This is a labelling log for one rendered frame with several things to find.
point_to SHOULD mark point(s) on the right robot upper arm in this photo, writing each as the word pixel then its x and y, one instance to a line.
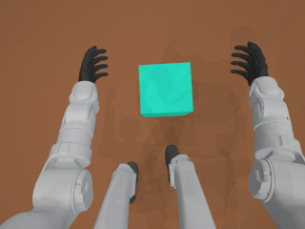
pixel 280 186

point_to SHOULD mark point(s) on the right robot thigh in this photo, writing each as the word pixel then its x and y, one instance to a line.
pixel 193 208

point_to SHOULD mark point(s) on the robot right forearm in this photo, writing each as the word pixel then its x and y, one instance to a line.
pixel 273 130

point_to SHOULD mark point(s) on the robot left forearm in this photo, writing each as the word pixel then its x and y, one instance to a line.
pixel 73 145

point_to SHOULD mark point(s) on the carton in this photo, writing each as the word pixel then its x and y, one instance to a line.
pixel 165 89

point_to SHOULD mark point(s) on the robot left hand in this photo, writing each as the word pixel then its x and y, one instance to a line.
pixel 88 70

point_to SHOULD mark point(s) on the left robot upper arm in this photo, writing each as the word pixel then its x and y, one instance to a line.
pixel 60 195

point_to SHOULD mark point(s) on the robot right hand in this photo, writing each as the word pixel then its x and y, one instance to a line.
pixel 256 66

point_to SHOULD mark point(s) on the robot right foot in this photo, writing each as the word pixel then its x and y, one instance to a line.
pixel 170 152

